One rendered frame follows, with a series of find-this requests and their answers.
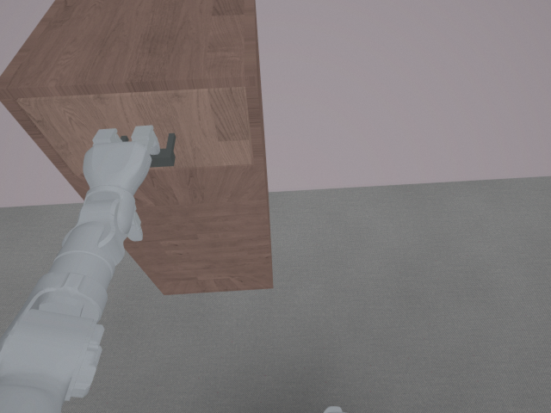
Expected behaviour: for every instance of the drawer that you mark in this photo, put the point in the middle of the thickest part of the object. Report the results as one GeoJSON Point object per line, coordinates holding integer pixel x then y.
{"type": "Point", "coordinates": [212, 126]}

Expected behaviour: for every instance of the left robot upper arm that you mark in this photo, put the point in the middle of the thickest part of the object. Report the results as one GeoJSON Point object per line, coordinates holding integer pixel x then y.
{"type": "Point", "coordinates": [50, 358]}

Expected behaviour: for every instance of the handle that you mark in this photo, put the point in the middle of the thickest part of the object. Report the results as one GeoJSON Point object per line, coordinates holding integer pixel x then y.
{"type": "Point", "coordinates": [166, 157]}

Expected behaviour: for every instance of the cabinet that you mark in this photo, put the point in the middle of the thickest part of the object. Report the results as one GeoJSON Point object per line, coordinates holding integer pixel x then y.
{"type": "Point", "coordinates": [205, 229]}

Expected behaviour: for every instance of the robot left hand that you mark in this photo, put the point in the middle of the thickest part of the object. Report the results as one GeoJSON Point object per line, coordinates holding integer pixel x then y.
{"type": "Point", "coordinates": [122, 164]}

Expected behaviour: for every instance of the robot left forearm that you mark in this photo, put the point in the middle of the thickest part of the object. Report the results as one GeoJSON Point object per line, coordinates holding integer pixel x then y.
{"type": "Point", "coordinates": [77, 282]}

